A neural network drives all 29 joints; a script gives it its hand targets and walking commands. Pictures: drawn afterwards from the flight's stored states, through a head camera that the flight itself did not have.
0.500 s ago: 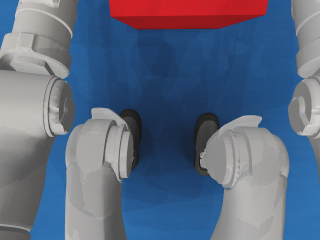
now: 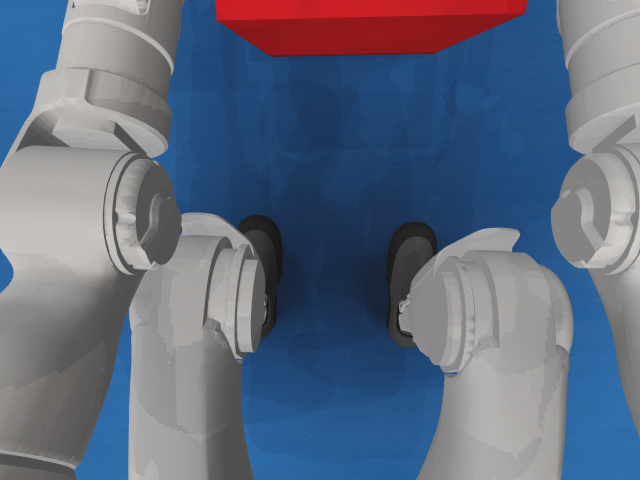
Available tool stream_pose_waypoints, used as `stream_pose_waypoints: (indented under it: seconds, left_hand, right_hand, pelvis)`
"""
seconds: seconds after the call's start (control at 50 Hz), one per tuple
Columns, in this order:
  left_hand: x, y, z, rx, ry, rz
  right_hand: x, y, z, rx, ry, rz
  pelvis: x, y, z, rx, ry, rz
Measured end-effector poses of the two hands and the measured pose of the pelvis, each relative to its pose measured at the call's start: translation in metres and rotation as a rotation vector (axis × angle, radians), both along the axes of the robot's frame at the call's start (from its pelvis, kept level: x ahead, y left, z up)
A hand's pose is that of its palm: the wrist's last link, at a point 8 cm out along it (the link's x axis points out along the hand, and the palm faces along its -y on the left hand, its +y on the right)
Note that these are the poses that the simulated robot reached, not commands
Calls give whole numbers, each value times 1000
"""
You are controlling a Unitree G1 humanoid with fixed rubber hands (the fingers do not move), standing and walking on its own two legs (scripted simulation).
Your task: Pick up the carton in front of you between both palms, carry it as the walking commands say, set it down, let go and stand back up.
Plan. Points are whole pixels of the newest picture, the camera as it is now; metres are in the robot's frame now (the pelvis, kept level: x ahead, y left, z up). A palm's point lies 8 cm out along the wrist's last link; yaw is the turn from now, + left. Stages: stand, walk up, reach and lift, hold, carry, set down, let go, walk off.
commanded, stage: reach and lift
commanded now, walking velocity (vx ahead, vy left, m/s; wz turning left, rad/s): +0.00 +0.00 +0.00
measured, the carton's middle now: out of the picture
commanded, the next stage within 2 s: none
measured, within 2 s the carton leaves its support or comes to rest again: leaves its support in 0.20 s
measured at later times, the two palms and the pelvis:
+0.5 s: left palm out of the picture +0.53 +0.14 -0.01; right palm out of the picture +0.53 -0.16 -0.01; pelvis +0.00 +0.01 +0.06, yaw -1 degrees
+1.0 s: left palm out of the picture +0.50 +0.14 +0.13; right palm out of the picture +0.49 -0.16 +0.13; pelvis +0.01 +0.01 +0.17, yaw -1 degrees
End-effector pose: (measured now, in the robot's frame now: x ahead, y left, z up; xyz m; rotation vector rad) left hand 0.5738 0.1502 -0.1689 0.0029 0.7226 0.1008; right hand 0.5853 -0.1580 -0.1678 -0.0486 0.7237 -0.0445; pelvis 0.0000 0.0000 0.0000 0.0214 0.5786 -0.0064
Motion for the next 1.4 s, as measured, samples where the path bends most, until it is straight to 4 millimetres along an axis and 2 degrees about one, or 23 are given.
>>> stream_pose_waypoints:
  seconds: [0.14,0.2,0.24,0.3,0.4,0.46,0.54,0.64,0.78,0.94,1.18,1.4]
  left_hand:
    - [-1,2,-1,-25,-3,-13]
    - [-1,1,7,1,7,6]
    - [-3,0,19,37,4,49]
    - [-7,1,47,25,-31,59]
    - [-22,-7,105,-3,-49,53]
    - [-32,-12,138,-6,-35,38]
    - [-47,-13,172,0,-16,26]
    - [-60,-8,201,3,-14,34]
    - [-64,-2,231,-5,-33,44]
    - [-73,-7,276,-10,-37,34]
    - [-99,-7,359,-15,-26,37]
    - [-123,-5,426,-18,-29,34]
  right_hand:
    - [-2,-1,-2,34,-7,-2]
    - [-6,4,2,7,2,-28]
    - [-10,9,11,-6,-1,-52]
    - [-15,9,38,7,-36,-60]
    - [-32,2,100,21,-54,-92]
    - [-45,-3,137,21,-40,-105]
    - [-60,-5,173,17,-21,-105]
    - [-70,1,202,18,-18,-94]
    - [-74,6,230,22,-37,-92]
    - [-87,2,274,28,-41,-111]
    - [-115,1,357,38,-30,-121]
    - [-139,4,424,39,-33,-125]
  pelvis:
    - [3,-2,-9,-4,-5,4]
    - [5,-2,-8,-2,10,4]
    - [6,-2,-3,-2,13,2]
    - [4,0,9,-3,8,-3]
    - [4,5,30,-11,88,-7]
    - [1,7,48,-11,121,-13]
    - [-5,8,72,-6,144,-21]
    - [-11,8,97,-4,159,-22]
    - [-11,8,121,-11,174,-10]
    - [4,9,155,-14,166,-11]
    - [29,6,224,-8,69,-22]
    - [46,4,284,-15,-55,-18]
